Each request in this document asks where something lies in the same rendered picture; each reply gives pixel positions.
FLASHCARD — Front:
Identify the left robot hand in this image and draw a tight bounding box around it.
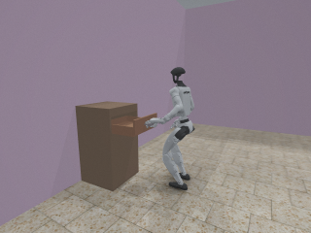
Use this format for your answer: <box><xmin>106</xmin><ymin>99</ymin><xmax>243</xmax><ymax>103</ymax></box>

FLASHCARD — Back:
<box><xmin>145</xmin><ymin>117</ymin><xmax>158</xmax><ymax>128</ymax></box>

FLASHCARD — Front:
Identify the robot left forearm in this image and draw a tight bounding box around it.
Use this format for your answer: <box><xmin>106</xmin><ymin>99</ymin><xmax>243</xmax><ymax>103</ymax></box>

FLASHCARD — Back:
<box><xmin>158</xmin><ymin>105</ymin><xmax>181</xmax><ymax>124</ymax></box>

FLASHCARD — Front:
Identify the robot left upper arm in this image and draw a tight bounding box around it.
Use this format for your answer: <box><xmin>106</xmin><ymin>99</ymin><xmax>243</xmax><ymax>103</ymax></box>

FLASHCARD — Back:
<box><xmin>169</xmin><ymin>86</ymin><xmax>184</xmax><ymax>114</ymax></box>

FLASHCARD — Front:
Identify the humanoid robot head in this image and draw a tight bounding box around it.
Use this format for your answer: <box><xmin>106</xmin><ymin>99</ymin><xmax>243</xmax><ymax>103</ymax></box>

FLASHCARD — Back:
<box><xmin>170</xmin><ymin>67</ymin><xmax>187</xmax><ymax>87</ymax></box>

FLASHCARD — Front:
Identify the cabinet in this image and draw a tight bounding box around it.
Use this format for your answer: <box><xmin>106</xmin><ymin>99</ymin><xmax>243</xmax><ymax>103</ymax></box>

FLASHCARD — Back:
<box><xmin>75</xmin><ymin>101</ymin><xmax>139</xmax><ymax>191</ymax></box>

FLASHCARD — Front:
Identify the robot left foot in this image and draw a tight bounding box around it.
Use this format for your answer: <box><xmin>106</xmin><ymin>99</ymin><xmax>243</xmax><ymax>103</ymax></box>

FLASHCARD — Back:
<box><xmin>169</xmin><ymin>182</ymin><xmax>188</xmax><ymax>190</ymax></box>

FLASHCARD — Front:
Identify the drawer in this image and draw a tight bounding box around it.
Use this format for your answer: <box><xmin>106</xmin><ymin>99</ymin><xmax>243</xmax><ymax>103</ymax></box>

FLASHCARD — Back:
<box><xmin>111</xmin><ymin>113</ymin><xmax>157</xmax><ymax>137</ymax></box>

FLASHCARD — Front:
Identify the right robot hand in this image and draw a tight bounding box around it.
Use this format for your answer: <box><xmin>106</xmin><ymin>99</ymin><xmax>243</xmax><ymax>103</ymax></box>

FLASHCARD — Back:
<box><xmin>170</xmin><ymin>119</ymin><xmax>181</xmax><ymax>129</ymax></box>

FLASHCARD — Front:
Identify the robot right upper arm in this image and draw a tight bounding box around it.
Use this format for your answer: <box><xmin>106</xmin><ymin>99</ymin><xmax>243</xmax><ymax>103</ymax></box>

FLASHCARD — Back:
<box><xmin>188</xmin><ymin>87</ymin><xmax>194</xmax><ymax>110</ymax></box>

